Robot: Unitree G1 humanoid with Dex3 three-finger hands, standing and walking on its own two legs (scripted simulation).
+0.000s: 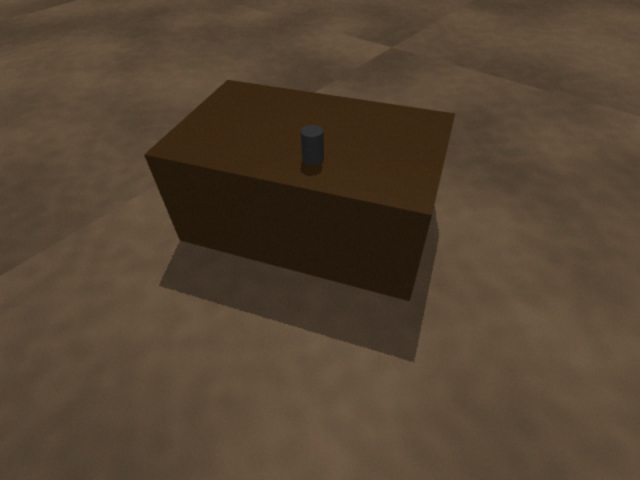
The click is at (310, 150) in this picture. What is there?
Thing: squat round
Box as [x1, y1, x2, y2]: [301, 125, 323, 164]
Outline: 307,125 301,129 302,158 306,163 315,164 323,159 322,128 317,125
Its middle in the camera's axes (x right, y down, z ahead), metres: -0.03 -0.33 +1.33
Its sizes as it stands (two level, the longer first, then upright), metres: 0.075 0.075 0.109
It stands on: a support 0.45 m high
